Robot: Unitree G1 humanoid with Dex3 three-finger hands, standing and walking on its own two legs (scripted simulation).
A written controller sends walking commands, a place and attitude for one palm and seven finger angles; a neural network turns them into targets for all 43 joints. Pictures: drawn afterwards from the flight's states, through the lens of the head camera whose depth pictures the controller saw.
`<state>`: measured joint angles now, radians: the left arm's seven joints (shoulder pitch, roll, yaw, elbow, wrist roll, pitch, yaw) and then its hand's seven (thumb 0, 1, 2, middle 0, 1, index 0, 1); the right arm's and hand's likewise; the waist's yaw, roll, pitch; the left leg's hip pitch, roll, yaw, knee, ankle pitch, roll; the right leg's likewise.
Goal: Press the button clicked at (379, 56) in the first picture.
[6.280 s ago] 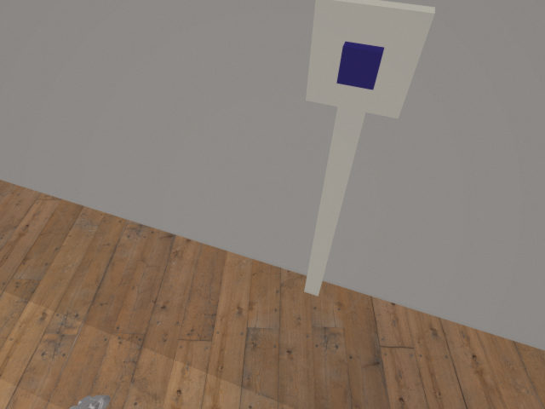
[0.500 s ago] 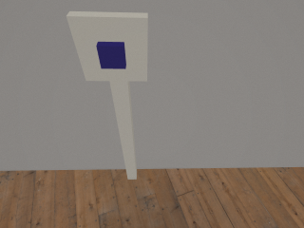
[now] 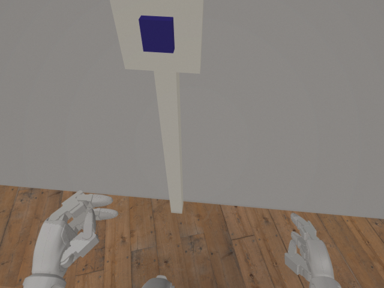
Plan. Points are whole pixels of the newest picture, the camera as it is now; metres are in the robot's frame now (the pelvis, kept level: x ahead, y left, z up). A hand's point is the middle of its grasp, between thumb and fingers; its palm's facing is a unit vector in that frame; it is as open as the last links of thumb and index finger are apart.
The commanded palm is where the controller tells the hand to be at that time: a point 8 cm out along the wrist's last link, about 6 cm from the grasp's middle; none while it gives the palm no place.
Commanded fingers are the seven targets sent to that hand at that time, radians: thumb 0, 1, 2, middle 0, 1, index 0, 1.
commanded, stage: raise the hand and make a fist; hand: left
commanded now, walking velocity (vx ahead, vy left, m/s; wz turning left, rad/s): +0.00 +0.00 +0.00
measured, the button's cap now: (158, 34) +0.57 +0.13 +0.26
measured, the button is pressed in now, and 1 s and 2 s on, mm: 0 0 0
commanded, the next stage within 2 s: aim a knuckle at the button in 1.46 s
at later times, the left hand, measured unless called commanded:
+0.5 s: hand (76, 186) +0.24 +0.22 +0.15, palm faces +0.00 -1.00 -0.05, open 3.1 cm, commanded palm +0.21 +0.27 +0.16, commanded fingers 0.00 0.90 0.90 -1.30 -1.50 -1.30 -1.50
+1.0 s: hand (27, 147) +0.24 +0.25 +0.24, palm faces +0.02 -1.00 -0.10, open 3.1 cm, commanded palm +0.21 +0.30 +0.25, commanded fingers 0.00 0.90 0.90 -1.30 -1.50 -1.30 -1.50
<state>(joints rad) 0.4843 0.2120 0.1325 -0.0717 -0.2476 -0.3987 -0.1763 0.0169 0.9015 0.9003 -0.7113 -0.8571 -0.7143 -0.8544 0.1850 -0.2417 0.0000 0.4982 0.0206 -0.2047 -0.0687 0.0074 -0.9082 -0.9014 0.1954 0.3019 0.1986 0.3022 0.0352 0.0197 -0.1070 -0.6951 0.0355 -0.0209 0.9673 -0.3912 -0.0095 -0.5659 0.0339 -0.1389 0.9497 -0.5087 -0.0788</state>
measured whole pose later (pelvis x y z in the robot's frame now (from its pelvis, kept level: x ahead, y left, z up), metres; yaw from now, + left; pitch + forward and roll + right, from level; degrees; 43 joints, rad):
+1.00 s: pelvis +0.01 +0.04 +0.05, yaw +0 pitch -4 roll -1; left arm 0.11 0.34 0.30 -0.32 -0.33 0.25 -0.28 0.01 0.90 0.90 -1.30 -1.50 -1.31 -1.50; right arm 0.18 -0.23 0.12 0.62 0.06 -0.23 -0.09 0.01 -0.90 -0.90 0.20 0.30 0.20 0.30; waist 0.08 0.06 -0.03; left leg -0.23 -0.02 0.02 0.51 -0.21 0.04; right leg -0.11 0.00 -0.10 0.48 -0.29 -0.02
